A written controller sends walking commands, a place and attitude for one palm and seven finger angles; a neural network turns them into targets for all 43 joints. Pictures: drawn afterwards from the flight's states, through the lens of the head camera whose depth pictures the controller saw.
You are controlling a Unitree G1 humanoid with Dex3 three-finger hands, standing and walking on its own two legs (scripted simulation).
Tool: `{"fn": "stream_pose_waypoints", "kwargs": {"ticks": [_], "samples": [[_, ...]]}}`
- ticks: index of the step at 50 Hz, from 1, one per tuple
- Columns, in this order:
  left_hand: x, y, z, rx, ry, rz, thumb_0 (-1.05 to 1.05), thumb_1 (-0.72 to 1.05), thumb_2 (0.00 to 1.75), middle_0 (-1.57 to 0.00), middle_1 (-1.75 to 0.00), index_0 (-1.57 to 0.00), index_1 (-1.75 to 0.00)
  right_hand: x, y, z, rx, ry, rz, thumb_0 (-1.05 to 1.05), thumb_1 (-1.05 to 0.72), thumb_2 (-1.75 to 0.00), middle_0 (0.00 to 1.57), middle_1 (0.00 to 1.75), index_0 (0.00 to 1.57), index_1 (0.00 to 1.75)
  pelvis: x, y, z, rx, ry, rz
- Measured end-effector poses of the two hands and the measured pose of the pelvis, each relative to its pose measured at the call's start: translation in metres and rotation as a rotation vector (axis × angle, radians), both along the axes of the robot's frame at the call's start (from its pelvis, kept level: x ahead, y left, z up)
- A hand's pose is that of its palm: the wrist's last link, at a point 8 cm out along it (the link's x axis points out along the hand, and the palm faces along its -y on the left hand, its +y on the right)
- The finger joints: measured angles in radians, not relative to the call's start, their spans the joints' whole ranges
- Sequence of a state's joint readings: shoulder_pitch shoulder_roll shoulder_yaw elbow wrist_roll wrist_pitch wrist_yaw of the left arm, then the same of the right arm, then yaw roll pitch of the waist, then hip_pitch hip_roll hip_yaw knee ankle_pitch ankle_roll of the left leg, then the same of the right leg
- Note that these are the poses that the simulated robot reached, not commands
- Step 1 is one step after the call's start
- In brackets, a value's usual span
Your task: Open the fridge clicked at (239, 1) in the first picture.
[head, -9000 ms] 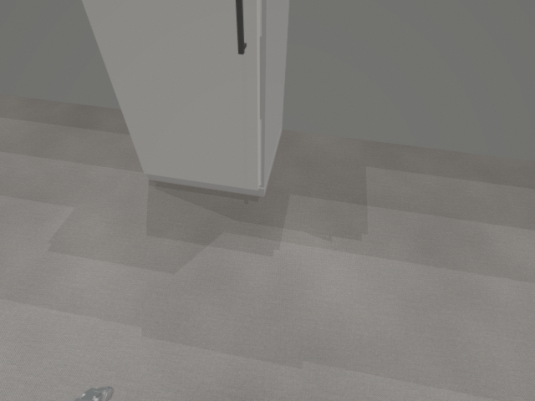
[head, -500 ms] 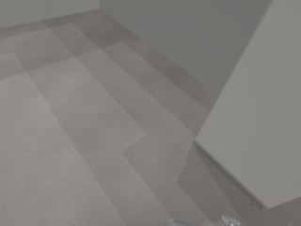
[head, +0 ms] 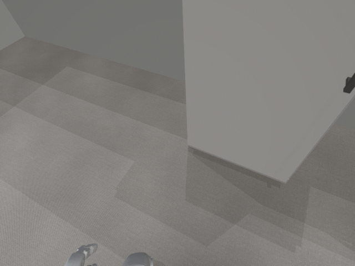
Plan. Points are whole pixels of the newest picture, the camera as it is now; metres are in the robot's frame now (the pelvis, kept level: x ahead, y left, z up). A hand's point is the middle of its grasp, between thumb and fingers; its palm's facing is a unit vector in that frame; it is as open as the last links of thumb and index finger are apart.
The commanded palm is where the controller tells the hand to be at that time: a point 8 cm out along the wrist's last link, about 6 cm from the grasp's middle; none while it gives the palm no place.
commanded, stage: turn to face it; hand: right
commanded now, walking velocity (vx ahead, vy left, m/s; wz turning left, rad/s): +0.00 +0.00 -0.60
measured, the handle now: out of the picture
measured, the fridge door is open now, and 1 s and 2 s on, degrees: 0 0 0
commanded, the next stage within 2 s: take the last steps up to it in 0.66 s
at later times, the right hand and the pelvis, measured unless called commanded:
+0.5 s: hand out of the picture +0.09 -0.17 -0.13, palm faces +0.25 +0.92 -0.30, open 7.4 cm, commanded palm none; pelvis +0.01 +0.05 +0.00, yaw -17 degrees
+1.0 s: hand out of the picture -0.11 -0.19 -0.17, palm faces +0.48 +0.85 -0.21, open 7.4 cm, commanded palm none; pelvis -0.01 -0.01 +0.01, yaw -26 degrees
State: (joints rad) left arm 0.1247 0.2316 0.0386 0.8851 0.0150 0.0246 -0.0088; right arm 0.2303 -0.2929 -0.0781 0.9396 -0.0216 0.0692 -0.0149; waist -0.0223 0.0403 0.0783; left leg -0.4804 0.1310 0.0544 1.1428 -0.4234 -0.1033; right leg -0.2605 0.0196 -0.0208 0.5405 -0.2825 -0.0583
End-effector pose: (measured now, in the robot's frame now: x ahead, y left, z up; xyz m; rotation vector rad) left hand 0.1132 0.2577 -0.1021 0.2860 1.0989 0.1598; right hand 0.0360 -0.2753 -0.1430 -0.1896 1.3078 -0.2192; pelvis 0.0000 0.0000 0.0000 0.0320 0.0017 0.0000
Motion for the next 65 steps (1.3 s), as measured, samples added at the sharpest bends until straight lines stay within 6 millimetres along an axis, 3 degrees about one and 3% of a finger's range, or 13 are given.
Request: {"fn": "stream_pose_waypoints", "kwargs": {"ticks": [5, 10, 16, 20, 26, 32, 36, 42, 46, 51, 55, 60, 65], "samples": [[0.000, -0.015, 0.000, -0.022, 0.035, -0.035, 0.00, 0.90, 0.90, -0.20, -0.30, -0.20, -0.30, 0.022, -0.002, 0.012, 0.001, -0.098, -0.026, 0.01, -0.90, -0.90, 0.20, 0.30, 0.20, 0.30, 0.003, -0.003, 0.006, 0.003, 0.006, -0.061], [-0.008, -0.015, -0.009, -0.046, 0.080, -0.044, 0.00, 0.90, 0.90, -0.20, -0.30, -0.21, -0.30, 0.042, 0.005, 0.020, -0.008, -0.167, -0.043, 0.01, -0.90, -0.90, 0.20, 0.30, 0.20, 0.30, 0.006, 0.003, 0.007, -0.002, 0.010, -0.120], [-0.024, 0.003, -0.025, -0.064, 0.160, -0.052, 0.00, 0.90, 0.90, -0.20, -0.30, -0.21, -0.30, 0.064, 0.026, 0.032, -0.031, -0.249, -0.059, 0.01, -0.90, -0.90, 0.20, 0.30, 0.20, 0.30, 0.008, 0.021, 0.003, -0.015, 0.016, -0.194], [-0.025, 0.023, -0.044, -0.083, 0.197, -0.067, 0.00, 0.90, 0.90, -0.20, -0.30, -0.21, -0.30, 0.064, 0.043, 0.037, -0.067, -0.300, -0.074, 0.01, -0.90, -0.90, 0.20, 0.30, 0.20, 0.30, 0.011, 0.040, -0.006, -0.037, 0.022, -0.235], [-0.010, 0.038, -0.047, -0.084, 0.218, -0.126, 0.01, 0.91, 0.90, -0.20, -0.30, -0.20, -0.30, 0.021, 0.063, 0.043, -0.081, -0.247, -0.150, 0.01, -0.90, -0.90, 0.20, 0.30, 0.20, 0.30, 0.009, 0.051, -0.001, -0.052, -0.005, -0.310], [0.013, 0.030, -0.042, -0.070, 0.223, -0.216, 0.00, 0.91, 0.90, -0.20, -0.30, -0.20, -0.30, -0.036, 0.073, 0.034, -0.058, -0.152, -0.259, 0.01, -0.90, -0.90, 0.20, 0.30, 0.21, 0.30, 0.007, 0.051, 0.003, -0.069, -0.006, -0.371], [0.035, 0.007, -0.037, -0.051, 0.200, -0.289, 0.01, 0.91, 0.90, -0.19, -0.30, -0.20, -0.30, -0.082, 0.075, 0.022, -0.027, -0.076, -0.335, 0.01, -0.90, -0.90, 0.20, 0.30, 0.21, 0.30, 0.001, 0.043, 0.002, -0.066, -0.002, -0.400], [0.067, -0.047, -0.027, -0.021, 0.082, -0.411, 0.00, 0.91, 0.90, -0.19, -0.30, -0.20, -0.30, -0.158, 0.064, -0.009, 0.030, 0.046, -0.457, 0.01, -0.90, -0.90, 0.20, 0.30, 0.21, 0.30, -0.013, 0.018, -0.011, -0.045, -0.008, -0.437], [0.067, -0.075, -0.012, -0.032, 0.029, -0.445, 0.00, 0.91, 0.90, -0.20, -0.30, -0.20, -0.30, -0.181, 0.057, -0.009, 0.061, 0.109, -0.481, 0.01, -0.90, -0.90, 0.20, 0.30, 0.20, 0.30, -0.015, 0.006, -0.003, -0.027, -0.023, -0.439], [0.048, -0.089, -0.009, -0.050, 0.061, -0.438, 0.00, 0.91, 0.90, -0.20, -0.30, -0.20, -0.30, -0.168, 0.045, 0.002, 0.074, 0.055, -0.478, 0.01, -0.91, -0.90, 0.20, 0.30, 0.20, 0.30, -0.008, -0.008, 0.008, -0.014, -0.024, -0.464], [0.030, -0.080, -0.015, -0.042, 0.125, -0.397, 0.00, 0.92, 0.90, -0.20, -0.30, -0.21, -0.30, -0.142, 0.037, 0.007, 0.071, 0.006, -0.465, 0.01, -0.91, -0.90, 0.20, 0.30, 0.20, 0.30, 0.002, -0.016, 0.010, -0.023, -0.019, -0.475], [0.002, -0.063, -0.028, -0.040, 0.253, -0.332, 0.00, 0.92, 0.90, -0.20, -0.30, -0.20, -0.30, -0.090, 0.029, 0.010, 0.064, -0.047, -0.430, 0.01, -0.90, -0.90, 0.20, 0.30, 0.20, 0.30, 0.024, -0.020, 0.008, -0.042, -0.011, -0.478], [-0.019, -0.045, -0.042, -0.048, 0.397, -0.266, 0.00, 0.91, 0.90, -0.20, -0.30, -0.20, -0.30, -0.019, 0.021, 0.014, 0.036, -0.116, -0.377, 0.01, -0.90, -0.90, 0.20, 0.30, 0.20, 0.30, 0.059, -0.018, 0.001, -0.055, -0.006, -0.472]]}}
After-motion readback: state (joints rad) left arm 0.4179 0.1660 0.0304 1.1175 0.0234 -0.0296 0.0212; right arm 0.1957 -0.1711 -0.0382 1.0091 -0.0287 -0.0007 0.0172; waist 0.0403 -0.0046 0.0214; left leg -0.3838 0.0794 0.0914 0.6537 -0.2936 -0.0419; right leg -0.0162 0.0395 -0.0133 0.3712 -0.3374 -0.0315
